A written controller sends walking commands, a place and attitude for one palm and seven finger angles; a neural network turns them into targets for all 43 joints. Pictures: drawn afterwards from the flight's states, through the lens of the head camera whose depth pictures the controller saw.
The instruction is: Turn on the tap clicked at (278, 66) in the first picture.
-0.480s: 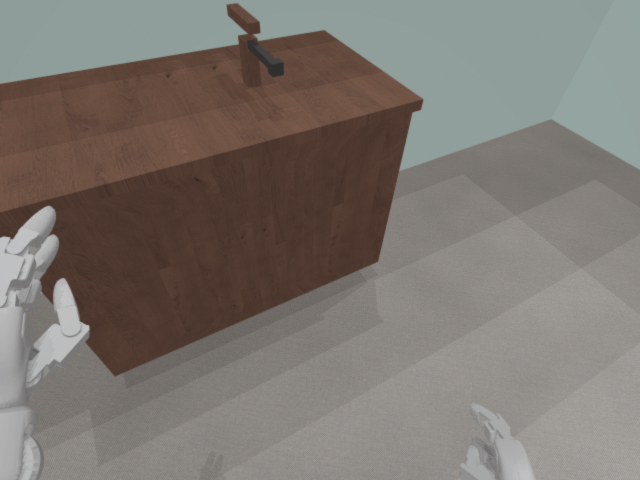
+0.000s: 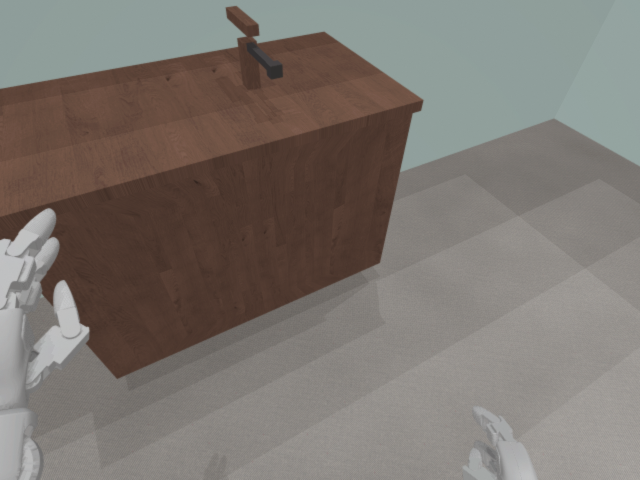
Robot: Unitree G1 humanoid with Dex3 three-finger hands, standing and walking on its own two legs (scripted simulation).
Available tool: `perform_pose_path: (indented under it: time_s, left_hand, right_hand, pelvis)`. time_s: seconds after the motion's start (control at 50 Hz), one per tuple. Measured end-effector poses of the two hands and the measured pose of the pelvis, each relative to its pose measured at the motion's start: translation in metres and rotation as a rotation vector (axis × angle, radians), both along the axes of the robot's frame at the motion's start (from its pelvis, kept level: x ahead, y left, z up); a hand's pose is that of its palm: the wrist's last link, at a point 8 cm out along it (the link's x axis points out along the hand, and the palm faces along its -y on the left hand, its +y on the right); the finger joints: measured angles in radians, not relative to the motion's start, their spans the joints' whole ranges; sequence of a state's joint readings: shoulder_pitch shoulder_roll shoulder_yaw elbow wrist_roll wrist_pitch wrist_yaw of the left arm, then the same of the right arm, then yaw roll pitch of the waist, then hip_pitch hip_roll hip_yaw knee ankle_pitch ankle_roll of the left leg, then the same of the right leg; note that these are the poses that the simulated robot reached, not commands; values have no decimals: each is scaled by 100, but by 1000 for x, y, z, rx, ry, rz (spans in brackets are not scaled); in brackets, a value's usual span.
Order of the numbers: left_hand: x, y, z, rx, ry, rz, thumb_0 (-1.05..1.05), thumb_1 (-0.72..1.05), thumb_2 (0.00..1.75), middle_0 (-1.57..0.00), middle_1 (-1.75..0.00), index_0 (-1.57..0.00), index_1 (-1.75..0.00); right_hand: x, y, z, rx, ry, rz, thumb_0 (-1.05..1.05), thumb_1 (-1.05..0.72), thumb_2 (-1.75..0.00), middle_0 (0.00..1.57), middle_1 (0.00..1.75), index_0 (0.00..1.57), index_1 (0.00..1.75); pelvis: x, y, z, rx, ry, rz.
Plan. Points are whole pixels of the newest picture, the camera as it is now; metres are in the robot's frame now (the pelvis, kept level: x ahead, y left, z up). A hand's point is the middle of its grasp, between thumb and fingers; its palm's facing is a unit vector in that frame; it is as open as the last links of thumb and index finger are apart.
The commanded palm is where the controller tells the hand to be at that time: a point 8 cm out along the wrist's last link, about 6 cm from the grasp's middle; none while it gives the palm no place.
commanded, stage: walk to a spot facing it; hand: left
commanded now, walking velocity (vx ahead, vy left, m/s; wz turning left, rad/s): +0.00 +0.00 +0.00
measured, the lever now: (274, 69) +0.88 +0.16 +0.10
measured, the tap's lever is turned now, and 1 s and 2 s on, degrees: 0 0 0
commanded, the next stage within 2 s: none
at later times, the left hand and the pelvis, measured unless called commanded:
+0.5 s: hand (145, 316) +0.23 +0.19 +0.15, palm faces +0.27 -0.89 -0.36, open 7.4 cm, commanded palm +0.18 +0.24 +0.17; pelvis -0.02 -0.01 -0.02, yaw -9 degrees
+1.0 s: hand (260, 292) +0.25 +0.08 +0.17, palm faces +0.02 -0.89 -0.45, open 7.4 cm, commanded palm +0.23 +0.14 +0.17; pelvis -0.04 -0.04 +0.00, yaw -26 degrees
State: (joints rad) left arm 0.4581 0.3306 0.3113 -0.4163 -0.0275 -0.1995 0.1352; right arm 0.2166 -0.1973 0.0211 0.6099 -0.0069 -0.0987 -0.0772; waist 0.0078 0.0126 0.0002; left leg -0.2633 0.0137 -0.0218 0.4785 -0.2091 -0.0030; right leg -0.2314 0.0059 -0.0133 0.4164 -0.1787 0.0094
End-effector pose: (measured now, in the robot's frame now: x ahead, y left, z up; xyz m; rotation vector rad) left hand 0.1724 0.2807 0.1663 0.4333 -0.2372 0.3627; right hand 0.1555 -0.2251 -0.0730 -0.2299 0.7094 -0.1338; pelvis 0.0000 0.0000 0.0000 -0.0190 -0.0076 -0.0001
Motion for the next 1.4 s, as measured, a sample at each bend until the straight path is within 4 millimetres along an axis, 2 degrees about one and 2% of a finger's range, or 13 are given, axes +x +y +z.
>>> perform_pose_path:
  time_s: [0.18,0.3,0.44,0.58,0.64,0.74,0.84,0.94,1.08,1.16,1.26,1.34,1.4]
  left_hand:
    - [1,-3,0,0,-10,-1,2,89,90,-21,-30,-21,-30]
    - [12,-17,-3,-9,-32,-40,2,89,90,-21,-30,-20,-30]
    - [23,-40,-5,1,-53,-132,2,89,90,-21,-30,-21,-30]
    - [30,-51,1,71,-64,-176,2,89,90,-21,-30,-21,-30]
    - [34,-65,2,88,-57,-185,2,89,90,-21,-30,-21,-30]
    - [43,-105,0,68,-58,-252,2,89,90,-21,-30,-20,-30]
    - [48,-132,7,74,-7,-352,2,89,90,-21,-30,-21,-30]
    - [54,-143,21,117,-32,-426,2,89,90,-21,-30,-21,-30]
    - [77,-157,14,78,-96,-500,1,89,90,-21,-30,-21,-30]
    - [92,-183,11,74,-88,-541,2,89,90,-21,-30,-21,-30]
    - [108,-238,14,108,-99,-621,2,89,90,-21,-30,-20,-30]
    - [122,-288,9,163,-180,-687,2,89,90,-21,-30,-21,-30]
    - [127,-317,4,117,-163,-740,2,89,90,-21,-30,-21,-30]
  right_hand:
    - [-1,-4,1,8,-20,-16,1,-90,-89,21,30,20,30]
    - [-8,-13,-1,19,-45,-52,1,-90,-89,21,30,20,30]
    - [-32,-31,-11,16,-18,-122,1,-90,-89,21,30,20,30]
    - [-62,-44,-28,35,16,-206,1,-90,-89,20,30,20,30]
    - [-73,-47,-40,75,9,-220,1,-90,-89,20,30,20,30]
    - [-92,-58,-54,124,38,-231,1,-90,-89,21,30,20,30]
    - [-121,-73,-42,123,83,-308,1,-90,-89,21,30,20,30]
    - [-147,-90,-26,83,96,-384,1,-91,-89,20,30,20,30]
    - [-168,-104,-16,13,36,-484,1,-91,-89,20,30,20,30]
    - [-178,-103,-18,51,0,-556,1,-91,-89,20,30,20,30]
    - [-191,-109,-35,107,33,-616,1,-90,-89,20,30,20,30]
    - [-201,-132,-64,137,64,-640,1,-90,-89,21,30,20,30]
    - [-211,-154,-69,131,118,-672,1,-90,-89,21,30,20,30]
  pelvis:
    - [-4,-2,-2,5,4,-46]
    - [-12,-6,-9,19,10,-98]
    - [-18,-9,-18,30,20,-144]
    - [-21,-14,-26,60,10,-201]
    - [-22,-22,-30,60,-14,-249]
    - [-31,-36,-32,50,-25,-281]
    - [-38,-40,-15,72,7,-344]
    - [-38,-43,-4,103,48,-409]
    - [-39,-39,-13,88,45,-496]
    - [-31,-52,-12,68,23,-545]
    - [-23,-83,-15,17,20,-624]
    - [-27,-113,-39,9,-4,-646]
    - [-26,-121,-39,3,-14,-672]
